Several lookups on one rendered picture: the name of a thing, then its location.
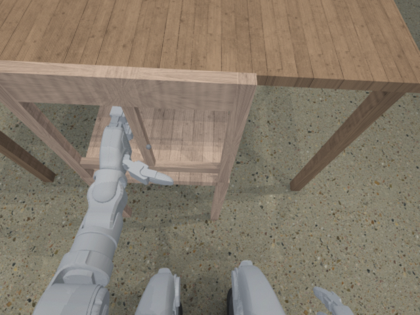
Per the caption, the right robot thigh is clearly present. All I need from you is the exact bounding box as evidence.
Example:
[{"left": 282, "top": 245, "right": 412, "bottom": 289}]
[{"left": 231, "top": 265, "right": 286, "bottom": 315}]

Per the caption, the left robot thigh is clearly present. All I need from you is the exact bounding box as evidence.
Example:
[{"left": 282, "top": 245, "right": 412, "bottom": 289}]
[{"left": 135, "top": 273, "right": 180, "bottom": 315}]

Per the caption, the left robot upper arm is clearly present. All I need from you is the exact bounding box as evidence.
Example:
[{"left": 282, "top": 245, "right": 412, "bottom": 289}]
[{"left": 36, "top": 283, "right": 110, "bottom": 315}]

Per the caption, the chair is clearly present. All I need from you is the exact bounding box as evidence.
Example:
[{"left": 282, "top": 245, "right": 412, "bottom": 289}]
[{"left": 0, "top": 60, "right": 257, "bottom": 220}]

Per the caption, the robot left hand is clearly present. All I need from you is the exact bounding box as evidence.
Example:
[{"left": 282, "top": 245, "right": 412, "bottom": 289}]
[{"left": 99, "top": 106, "right": 174, "bottom": 185}]

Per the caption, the table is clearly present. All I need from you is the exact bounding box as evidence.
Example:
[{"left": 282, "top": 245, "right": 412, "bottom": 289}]
[{"left": 0, "top": 0, "right": 420, "bottom": 191}]

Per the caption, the robot right hand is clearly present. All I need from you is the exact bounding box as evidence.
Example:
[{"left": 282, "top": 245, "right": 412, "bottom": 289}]
[{"left": 313, "top": 287, "right": 354, "bottom": 315}]

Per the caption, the left robot forearm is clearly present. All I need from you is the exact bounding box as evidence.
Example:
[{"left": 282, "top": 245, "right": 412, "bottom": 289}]
[{"left": 32, "top": 168, "right": 128, "bottom": 315}]

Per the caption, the robot thigh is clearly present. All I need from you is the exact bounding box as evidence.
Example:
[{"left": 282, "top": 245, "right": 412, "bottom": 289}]
[
  {"left": 231, "top": 265, "right": 286, "bottom": 315},
  {"left": 135, "top": 273, "right": 180, "bottom": 315}
]

